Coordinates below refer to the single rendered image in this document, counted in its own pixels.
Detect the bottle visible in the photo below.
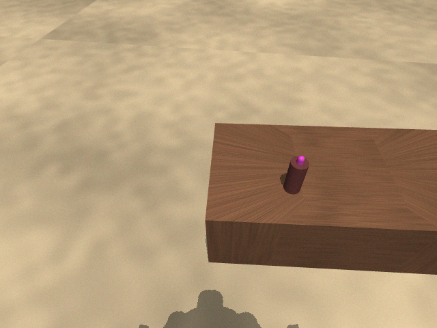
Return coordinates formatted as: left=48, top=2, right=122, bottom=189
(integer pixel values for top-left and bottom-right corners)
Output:
left=283, top=155, right=309, bottom=194

